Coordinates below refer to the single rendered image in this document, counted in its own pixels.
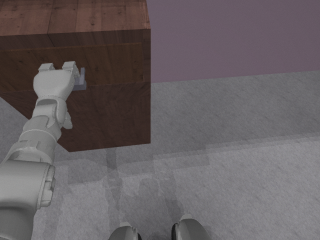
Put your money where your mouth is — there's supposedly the left robot shin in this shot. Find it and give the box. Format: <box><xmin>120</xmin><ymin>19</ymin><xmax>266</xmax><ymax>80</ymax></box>
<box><xmin>119</xmin><ymin>222</ymin><xmax>132</xmax><ymax>228</ymax></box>

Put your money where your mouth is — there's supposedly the robot left forearm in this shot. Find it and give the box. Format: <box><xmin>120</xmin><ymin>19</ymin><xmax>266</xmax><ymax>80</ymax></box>
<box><xmin>0</xmin><ymin>95</ymin><xmax>67</xmax><ymax>170</ymax></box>

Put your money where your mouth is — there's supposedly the cabinet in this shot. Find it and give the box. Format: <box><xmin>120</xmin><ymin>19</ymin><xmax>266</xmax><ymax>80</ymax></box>
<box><xmin>0</xmin><ymin>0</ymin><xmax>151</xmax><ymax>152</ymax></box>

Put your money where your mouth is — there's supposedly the drawer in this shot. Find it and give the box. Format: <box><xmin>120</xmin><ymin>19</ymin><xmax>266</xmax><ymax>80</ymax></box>
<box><xmin>0</xmin><ymin>42</ymin><xmax>144</xmax><ymax>92</ymax></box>

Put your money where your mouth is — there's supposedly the robot left thigh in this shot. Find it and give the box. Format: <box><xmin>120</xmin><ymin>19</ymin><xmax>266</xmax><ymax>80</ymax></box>
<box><xmin>108</xmin><ymin>226</ymin><xmax>138</xmax><ymax>240</ymax></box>

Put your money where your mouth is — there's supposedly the robot left upper arm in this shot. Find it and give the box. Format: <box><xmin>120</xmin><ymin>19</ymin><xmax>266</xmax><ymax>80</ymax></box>
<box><xmin>0</xmin><ymin>159</ymin><xmax>56</xmax><ymax>240</ymax></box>

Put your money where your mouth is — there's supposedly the robot left hand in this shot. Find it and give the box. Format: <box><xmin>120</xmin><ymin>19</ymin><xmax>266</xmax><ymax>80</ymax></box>
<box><xmin>33</xmin><ymin>61</ymin><xmax>80</xmax><ymax>129</ymax></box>

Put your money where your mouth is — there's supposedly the handle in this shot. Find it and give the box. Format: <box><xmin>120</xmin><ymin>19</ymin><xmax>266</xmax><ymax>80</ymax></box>
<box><xmin>72</xmin><ymin>67</ymin><xmax>87</xmax><ymax>91</ymax></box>

